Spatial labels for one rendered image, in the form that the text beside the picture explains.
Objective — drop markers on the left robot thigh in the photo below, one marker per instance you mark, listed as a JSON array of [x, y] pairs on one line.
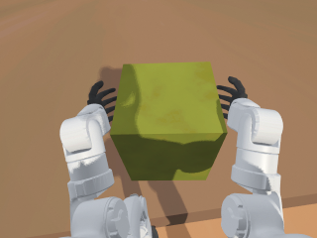
[[137, 212]]

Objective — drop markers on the carton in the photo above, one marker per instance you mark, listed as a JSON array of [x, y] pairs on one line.
[[168, 122]]

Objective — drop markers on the left robot hand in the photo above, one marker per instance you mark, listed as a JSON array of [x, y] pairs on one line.
[[95, 98]]

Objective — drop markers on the left robot forearm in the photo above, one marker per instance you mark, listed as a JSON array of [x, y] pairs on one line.
[[84, 151]]

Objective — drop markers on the left robot shin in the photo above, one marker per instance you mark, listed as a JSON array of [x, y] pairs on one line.
[[145, 226]]

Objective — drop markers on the right robot forearm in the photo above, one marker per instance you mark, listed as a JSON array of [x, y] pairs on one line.
[[258, 145]]

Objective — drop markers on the right robot upper arm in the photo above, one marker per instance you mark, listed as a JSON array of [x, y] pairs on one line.
[[253, 216]]

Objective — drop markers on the left robot upper arm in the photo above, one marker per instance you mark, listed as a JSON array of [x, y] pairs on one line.
[[100, 218]]

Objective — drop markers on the right robot hand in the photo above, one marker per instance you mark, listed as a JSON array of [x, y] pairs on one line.
[[239, 93]]

